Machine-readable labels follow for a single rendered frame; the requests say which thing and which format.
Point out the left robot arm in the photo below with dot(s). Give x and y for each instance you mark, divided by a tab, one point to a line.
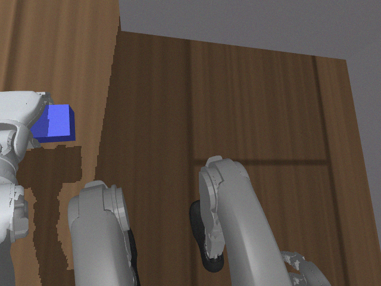
14	217

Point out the right robot hand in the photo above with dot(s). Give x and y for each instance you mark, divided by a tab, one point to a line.
310	274

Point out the right robot foot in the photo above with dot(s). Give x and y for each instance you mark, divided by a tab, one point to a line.
198	229

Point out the carton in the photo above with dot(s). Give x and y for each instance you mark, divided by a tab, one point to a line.
56	124

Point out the left robot hand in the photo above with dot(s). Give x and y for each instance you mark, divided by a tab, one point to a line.
25	107

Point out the left robot foot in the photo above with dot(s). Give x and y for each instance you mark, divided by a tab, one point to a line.
134	258

